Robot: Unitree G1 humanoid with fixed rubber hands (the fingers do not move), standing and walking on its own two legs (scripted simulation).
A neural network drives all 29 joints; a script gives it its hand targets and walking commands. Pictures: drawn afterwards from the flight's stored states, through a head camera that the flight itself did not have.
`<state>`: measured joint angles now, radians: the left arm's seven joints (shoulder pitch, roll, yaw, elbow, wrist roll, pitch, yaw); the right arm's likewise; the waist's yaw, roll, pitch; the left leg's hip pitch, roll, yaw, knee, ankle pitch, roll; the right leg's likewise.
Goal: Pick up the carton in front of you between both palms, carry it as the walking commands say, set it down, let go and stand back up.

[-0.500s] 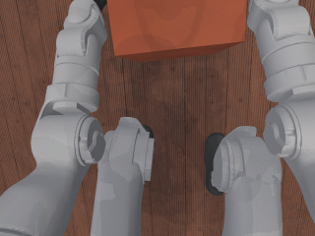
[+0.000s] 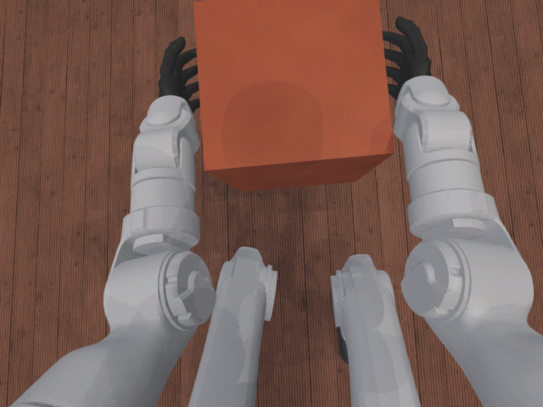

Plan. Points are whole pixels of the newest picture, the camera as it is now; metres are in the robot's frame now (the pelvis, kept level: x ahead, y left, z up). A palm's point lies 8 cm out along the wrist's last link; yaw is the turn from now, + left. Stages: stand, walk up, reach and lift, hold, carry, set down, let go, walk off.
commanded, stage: reach and lift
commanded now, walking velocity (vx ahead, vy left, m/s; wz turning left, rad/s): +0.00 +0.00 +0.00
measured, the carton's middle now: (292, 111) +0.53 +0.03 -0.13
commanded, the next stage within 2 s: none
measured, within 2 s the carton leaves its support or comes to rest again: neither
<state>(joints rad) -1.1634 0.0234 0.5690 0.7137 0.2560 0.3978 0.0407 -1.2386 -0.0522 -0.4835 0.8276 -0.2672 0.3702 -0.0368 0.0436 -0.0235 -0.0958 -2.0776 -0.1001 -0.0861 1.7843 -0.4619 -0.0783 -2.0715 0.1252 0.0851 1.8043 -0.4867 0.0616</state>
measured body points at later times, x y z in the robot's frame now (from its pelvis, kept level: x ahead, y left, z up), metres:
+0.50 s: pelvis +0.05 +0.00 +0.13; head +0.23 +0.00 +0.54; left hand +0.48 +0.17 +0.08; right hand +0.50 -0.13 +0.08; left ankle +0.13 +0.13 -0.44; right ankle +0.12 -0.13 -0.44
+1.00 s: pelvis +0.10 +0.00 +0.26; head +0.16 +0.00 +0.71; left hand +0.44 +0.16 +0.23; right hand +0.44 -0.14 +0.23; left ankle +0.12 +0.13 -0.44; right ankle +0.12 -0.13 -0.44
